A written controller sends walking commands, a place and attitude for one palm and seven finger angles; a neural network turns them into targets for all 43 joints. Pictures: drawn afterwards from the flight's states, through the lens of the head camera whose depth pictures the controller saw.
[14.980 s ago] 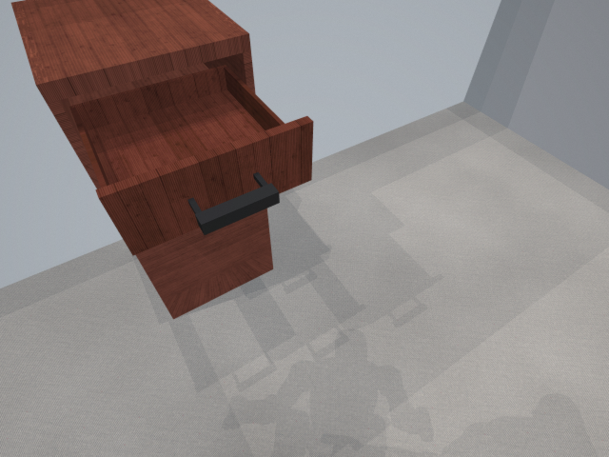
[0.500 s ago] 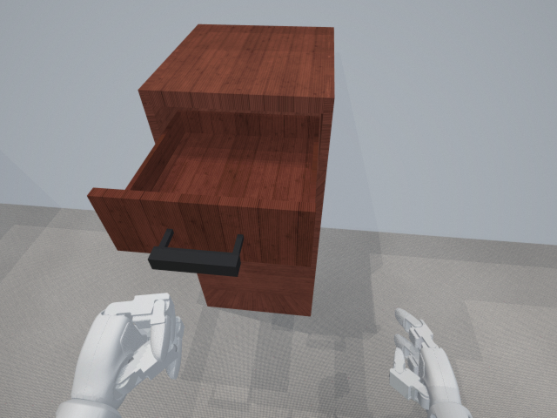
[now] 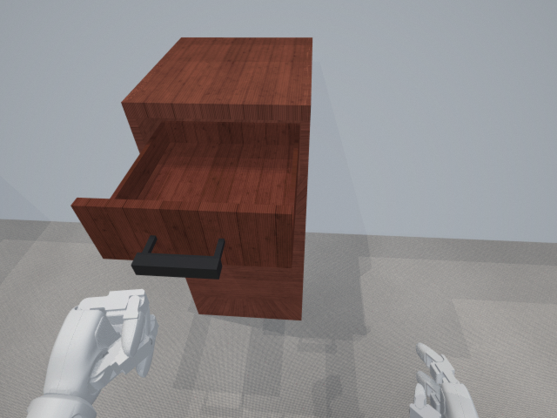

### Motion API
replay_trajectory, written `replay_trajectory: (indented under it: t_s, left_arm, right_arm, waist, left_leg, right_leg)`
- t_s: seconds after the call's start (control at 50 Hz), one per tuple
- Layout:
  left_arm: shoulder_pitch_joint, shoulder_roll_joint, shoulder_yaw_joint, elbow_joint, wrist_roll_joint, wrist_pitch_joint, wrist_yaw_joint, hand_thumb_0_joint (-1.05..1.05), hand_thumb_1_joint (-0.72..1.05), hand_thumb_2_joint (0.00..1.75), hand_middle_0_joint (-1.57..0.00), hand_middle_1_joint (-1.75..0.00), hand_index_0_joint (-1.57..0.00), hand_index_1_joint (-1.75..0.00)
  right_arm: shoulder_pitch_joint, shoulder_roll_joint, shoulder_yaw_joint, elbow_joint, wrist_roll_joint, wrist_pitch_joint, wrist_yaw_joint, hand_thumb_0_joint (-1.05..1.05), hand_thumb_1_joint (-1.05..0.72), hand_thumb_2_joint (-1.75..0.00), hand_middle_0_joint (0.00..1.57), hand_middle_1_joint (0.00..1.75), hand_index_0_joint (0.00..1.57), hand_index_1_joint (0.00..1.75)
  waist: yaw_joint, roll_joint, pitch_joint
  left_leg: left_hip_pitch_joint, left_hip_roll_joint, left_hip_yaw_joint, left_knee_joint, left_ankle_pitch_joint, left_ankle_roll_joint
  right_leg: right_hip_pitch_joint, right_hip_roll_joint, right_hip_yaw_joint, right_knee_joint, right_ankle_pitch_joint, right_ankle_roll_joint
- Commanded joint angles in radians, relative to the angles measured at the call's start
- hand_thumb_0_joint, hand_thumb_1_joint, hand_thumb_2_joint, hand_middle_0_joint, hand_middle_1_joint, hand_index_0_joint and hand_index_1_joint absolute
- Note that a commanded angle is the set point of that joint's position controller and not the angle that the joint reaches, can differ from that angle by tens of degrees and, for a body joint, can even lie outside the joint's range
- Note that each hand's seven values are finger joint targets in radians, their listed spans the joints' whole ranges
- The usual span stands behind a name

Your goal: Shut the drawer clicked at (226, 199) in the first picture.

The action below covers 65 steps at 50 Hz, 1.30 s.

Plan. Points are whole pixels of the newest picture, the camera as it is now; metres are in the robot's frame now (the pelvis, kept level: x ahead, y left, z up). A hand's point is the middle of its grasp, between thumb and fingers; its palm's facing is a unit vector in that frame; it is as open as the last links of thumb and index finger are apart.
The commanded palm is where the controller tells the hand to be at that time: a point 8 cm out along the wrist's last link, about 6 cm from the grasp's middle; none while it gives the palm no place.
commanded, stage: raise the hand and make a fist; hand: left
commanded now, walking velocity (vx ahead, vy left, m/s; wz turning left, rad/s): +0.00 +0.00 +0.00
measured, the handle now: (181, 254) +0.36 +0.20 +0.04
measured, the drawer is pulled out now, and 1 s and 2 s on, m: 0.29 0.29 0.28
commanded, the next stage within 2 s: bring the fist close to the handle in 0.06 s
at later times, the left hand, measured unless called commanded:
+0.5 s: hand (162, 334) +0.19 +0.16 +0.10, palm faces +0.03 -1.00 -0.06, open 3.3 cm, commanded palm +0.17 +0.21 +0.11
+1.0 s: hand (185, 323) +0.23 +0.15 +0.05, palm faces -0.01 -1.00 -0.03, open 3.3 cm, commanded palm +0.22 +0.21 +0.06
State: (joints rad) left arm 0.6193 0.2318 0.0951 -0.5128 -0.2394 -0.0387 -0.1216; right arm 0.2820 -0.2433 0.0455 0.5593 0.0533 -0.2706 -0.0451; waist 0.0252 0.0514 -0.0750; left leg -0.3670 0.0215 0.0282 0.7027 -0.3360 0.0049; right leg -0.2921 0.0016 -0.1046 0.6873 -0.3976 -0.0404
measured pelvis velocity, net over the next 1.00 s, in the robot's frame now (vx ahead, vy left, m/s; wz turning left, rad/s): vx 0.01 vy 0.00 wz -0.01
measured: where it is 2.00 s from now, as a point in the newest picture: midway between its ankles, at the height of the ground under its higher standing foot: outside the picture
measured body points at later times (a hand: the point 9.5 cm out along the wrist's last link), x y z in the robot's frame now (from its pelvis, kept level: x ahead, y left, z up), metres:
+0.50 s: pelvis +0.01 -0.02 +0.00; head +0.00 -0.04 +0.45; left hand +0.19 +0.21 +0.11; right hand +0.20 -0.24 -0.06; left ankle +0.02 +0.12 -0.72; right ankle -0.02 -0.09 -0.72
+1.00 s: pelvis +0.01 +0.00 -0.01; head +0.04 -0.01 +0.43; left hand +0.23 +0.21 +0.06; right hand +0.17 -0.23 -0.10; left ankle +0.02 +0.12 -0.72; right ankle -0.02 -0.09 -0.72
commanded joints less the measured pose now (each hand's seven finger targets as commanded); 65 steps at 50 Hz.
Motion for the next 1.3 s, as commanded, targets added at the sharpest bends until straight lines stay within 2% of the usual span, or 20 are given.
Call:
replay_trajectory:
  t_s: [0.0, 0.08, 0.16, 0.26, 0.3, 0.38, 0.46, 0.5, 0.56, 0.6, 0.64, 0.7, 0.76, 0.86, 0.9, 0.92, 1.1, 1.12, 1.24, 1.28]
  left_arm:
    - [-0.078, 0.077, 0.093, -0.168, -0.038, -0.123, -0.017, 0.0, 0.9, 0.9, -1.4, -1.6, -1.4, -1.6]
    - [-0.099, 0.105, 0.108, -0.108, -0.049, -0.101, -0.073, 0.0, 0.9, 0.9, -1.4, -1.6, -1.4, -1.6]
    - [-0.097, 0.108, 0.12, -0.113, -0.053, -0.097, -0.1, 0.0, 0.9, 0.9, -1.4, -1.6, -1.4, -1.6]
    - [-0.127, 0.107, 0.163, -0.025, -0.07, -0.134, -0.1, 0.0, 0.9, 0.9, -1.4, -1.6, -1.4, -1.6]
    - [-0.155, 0.123, 0.182, -0.008, -0.066, -0.162, -0.1, 0.0, 0.9, 0.9, -1.4, -1.6, -1.4, -1.6]
    - [-0.21, 0.075, 0.097, -0.012, -0.054, -0.199, -0.125, 0.0, 0.9, 0.9, -1.4, -1.6, -1.4, -1.6]
    - [-0.2, 0.078, 0.095, 0.038, -0.045, -0.214, -0.13, 0.0, 0.9, 0.9, -1.4, -1.6, -1.4, -1.6]
    - [-0.199, 0.104, 0.129, 0.09, -0.037, -0.218, -0.118, 0.0, 0.9, 0.9, -1.4, -1.6, -1.4, -1.6]
    - [-0.239, 0.07, 0.099, 0.103, -0.036, -0.227, -0.104, 0.0, 0.9, 0.9, -1.4, -1.6, -1.4, -1.6]
    - [-0.253, 0.093, 0.128, 0.127, -0.028, -0.235, -0.082, 0.0, 0.9, 0.9, -1.4, -1.6, -1.4, -1.6]
    - [-0.274, 0.054, 0.076, 0.113, -0.022, -0.247, -0.077, 0.0, 0.9, 0.9, -1.4, -1.6, -1.4, -1.6]
    - [-0.272, 0.072, 0.092, 0.143, -0.014, -0.267, -0.062, 0.0, 0.9, 0.9, -1.4, -1.6, -1.4, -1.6]
    - [-0.275, 0.029, 0.038, 0.154, -0.007, -0.284, -0.065, 0.0, 0.9, 0.9, -1.4, -1.6, -1.4, -1.6]
    - [-0.311, 0.03, 0.03, 0.19, 0.011, -0.299, -0.04, 0.0, 0.9, 0.9, -1.4, -1.6, -1.4, -1.6]
    - [-0.3, 0.059, 0.065, 0.219, 0.02, -0.308, -0.023, 0.0, 0.9, 0.9, -1.4, -1.6, -1.4, -1.6]
    - [-0.311, 0.025, 0.031, 0.209, 0.023, -0.316, -0.022, 0.0, 0.9, 0.9, -1.4, -1.6, -1.4, -1.6]
    - [-0.511, 0.037, 0.017, 0.333, 0.041, -0.363, -0.009, 0.0, 0.9, 0.9, -1.4, -1.6, -1.4, -1.6]
    - [-0.535, 0.011, -0.004, 0.347, 0.039, -0.364, -0.013, 0.0, 0.9, 0.9, -1.4, -1.6, -1.4, -1.6]
    - [-0.493, 0.054, 0.04, 0.297, 0.031, -0.347, 0.001, 0.0, 0.9, 0.9, -1.4, -1.6, -1.4, -1.6]
    - [-0.501, 0.058, 0.05, 0.304, 0.027, -0.337, 0.012, 0.0, 0.9, 0.9, -1.4, -1.6, -1.4, -1.6]
  right_arm:
    - [-0.17, -0.091, -0.039, -0.159, 0.007, -0.091, -0.006, 0.0, -0.9, -0.9, 0.2, 0.3, 0.2, 0.3]
    - [-0.163, -0.098, -0.046, -0.151, 0.013, -0.11, -0.018, 0.0, -0.9, -0.9, 0.2, 0.3, 0.2, 0.3]
    - [-0.168, -0.093, -0.044, -0.148, 0.013, -0.123, -0.023, 0.0, -0.9, -0.9, 0.2, 0.3, 0.2, 0.3]
    - [-0.157, -0.093, -0.048, -0.118, 0.004, -0.119, -0.025, 0.0, -0.9, -0.9, 0.2, 0.3, 0.2, 0.3]
    - [-0.162, -0.096, -0.052, -0.106, 0.001, -0.118, -0.026, 0.0, -0.9, -0.9, 0.2, 0.3, 0.2, 0.3]
    - [-0.146, -0.101, -0.05, -0.111, -0.002, -0.126, -0.016, 0.0, -0.9, -0.9, 0.2, 0.3, 0.2, 0.3]
    - [-0.138, -0.107, -0.059, -0.108, -0.007, -0.12, -0.012, 0.0, -0.9, -0.9, 0.2, 0.3, 0.2, 0.3]
    - [-0.148, -0.109, -0.064, -0.096, -0.01, -0.106, -0.014, 0.0, -0.9, -0.9, 0.2, 0.3, 0.2, 0.3]
    - [-0.142, -0.107, -0.063, -0.111, -0.011, -0.09, -0.012, 0.0, -0.9, -0.9, 0.2, 0.3, 0.2, 0.3]
    - [-0.147, -0.107, -0.066, -0.107, -0.012, -0.077, -0.014, 0.0, -0.9, -0.9, 0.2, 0.3, 0.2, 0.3]
    - [-0.135, -0.105, -0.063, -0.122, -0.014, -0.073, -0.008, 0.0, -0.9, -0.9, 0.2, 0.3, 0.2, 0.3]
    - [-0.128, -0.11, -0.067, -0.114, -0.019, -0.064, -0.005, 0.0, -0.9, -0.9, 0.2, 0.3, 0.2, 0.3]
    - [-0.117, -0.109, -0.07, -0.127, -0.02, -0.058, 0.003, 0.0, -0.9, -0.9, 0.2, 0.3, 0.2, 0.3]
    - [-0.115, -0.115, -0.07, -0.134, -0.026, -0.032, 0.009, 0.0, -0.9, -0.9, 0.2, 0.3, 0.2, 0.3]
    - [-0.115, -0.117, -0.074, -0.129, -0.028, -0.019, 0.009, 0.0, -0.9, -0.9, 0.2, 0.3, 0.2, 0.3]
    - [-0.109, -0.113, -0.072, -0.136, -0.03, -0.014, 0.012, 0.0, -0.9, -0.9, 0.2, 0.3, 0.2, 0.3]
    - [-0.106, -0.123, -0.071, -0.12, -0.031, 0.025, 0.013, 0.0, -0.9, -0.9, 0.2, 0.3, 0.2, 0.3]
    - [-0.108, -0.12, -0.072, -0.121, -0.033, 0.029, 0.014, 0.0, -0.9, -0.9, 0.2, 0.3, 0.2, 0.3]
    - [-0.098, -0.118, -0.076, -0.155, -0.031, 0.05, 0.019, 0.0, -0.9, -0.9, 0.2, 0.3, 0.2, 0.3]
    - [-0.096, -0.116, -0.074, -0.155, -0.03, 0.06, 0.02, 0.0, -0.9, -0.9, 0.2, 0.3, 0.2, 0.3]
  waist:
    - [0.009, -0.034, 0.021]
    - [0.007, -0.074, -0.001]
    - [0.011, -0.081, -0.021]
    - [0.007, -0.116, -0.009]
    - [0.007, -0.097, 0.001]
    - [-0.015, -0.004, -0.04]
    - [-0.018, -0.06, -0.07]
    - [-0.012, -0.093, -0.05]
    - [-0.015, -0.075, -0.063]
    - [-0.012, -0.075, -0.063]
    - [-0.021, -0.038, -0.09]
    - [-0.021, -0.064, -0.118]
    - [-0.028, -0.055, -0.138]
    - [-0.033, -0.046, -0.129]
    - [-0.029, -0.065, -0.129]
    - [-0.032, -0.054, -0.147]
    - [-0.068, -0.051, -0.157]
    - [-0.066, -0.038, -0.169]
    - [-0.025, -0.007, -0.313]
    - [-0.032, -0.024, -0.286]
  left_leg:
    - [0.047, -0.012, -0.039, -0.096, 0.072, 0.024]
    - [0.042, -0.019, -0.031, -0.079, 0.1, 0.028]
    - [0.059, -0.024, -0.031, -0.08, 0.149, 0.031]
    - [0.043, -0.027, -0.032, -0.069, 0.159, 0.025]
    - [0.039, -0.029, -0.031, -0.064, 0.155, 0.024]
    - [0.071, -0.032, -0.026, -0.059, 0.185, 0.028]
    - [0.053, -0.033, -0.031, -0.046, 0.2, 0.029]
    - [0.022, -0.032, -0.032, -0.044, 0.182, 0.028]
    - [0.02, -0.035, -0.027, -0.045, 0.178, 0.028]
    - [0.016, -0.031, -0.026, -0.044, 0.175, 0.027]
    - [0.031, -0.031, -0.025, -0.041, 0.19, 0.027]
    - [0.016, -0.027, -0.028, -0.026, 0.209, 0.026]
    - [0.013, -0.026, -0.028, -0.013, 0.217, 0.025]
    - [-0.029, -0.025, -0.034, 0.004, 0.189, 0.021]
    - [-0.048, -0.021, -0.033, 0.015, 0.183, 0.022]
    - [-0.042, -0.023, -0.034, 0.018, 0.194, 0.021]
    - [-0.118, -0.017, -0.047, 0.073, 0.106, 0.019]
    - [-0.115, -0.019, -0.047, 0.079, 0.103, 0.019]
    - [-0.062, -0.013, -0.043, 0.072, 0.208, 0.017]
    - [-0.073, -0.013, -0.037, 0.072, 0.224, 0.016]
  right_leg:
    - [-0.088, -0.006, 0.062, -0.185, 0.081, 0.031]
    - [-0.055, -0.027, 0.117, -0.214, 0.133, 0.049]
    - [-0.03, -0.033, 0.117, -0.204, 0.245, 0.058]
    - [-0.037, -0.035, 0.123, -0.196, 0.308, 0.072]
    - [-0.042, -0.037, 0.131, -0.199, 0.293, 0.071]
    - [-0.047, -0.035, 0.107, -0.164, 0.332, 0.061]
    - [-0.048, -0.034, 0.102, -0.144, 0.363, 0.063]
    - [-0.056, -0.032, 0.107, -0.149, 0.32, 0.061]
    - [-0.073, -0.027, 0.095, -0.128, 0.297, 0.055]
    - [-0.084, -0.022, 0.088, -0.124, 0.268, 0.049]
    - [-0.099, -0.016, 0.071, -0.097, 0.285, 0.044]
    - [-0.093, -0.014, 0.069, -0.076, 0.312, 0.042]
    - [-0.119, -0.009, 0.056, -0.045, 0.319, 0.04]
    - [-0.164, -0.005, 0.049, -0.012, 0.273, 0.034]
    - [-0.17, -0.003, 0.053, -0.007, 0.261, 0.033]
    - [-0.175, -0.003, 0.047, 0.009, 0.272, 0.031]
    - [-0.272, 0.001, 0.055, 0.053, 0.163, 0.028]
    - [-0.281, 0.002, 0.056, 0.061, 0.163, 0.027]
    - [-0.19, 0.0, 0.055, 0.081, 0.265, 0.021]
    - [-0.183, 0.0, 0.056, 0.077, 0.3, 0.025]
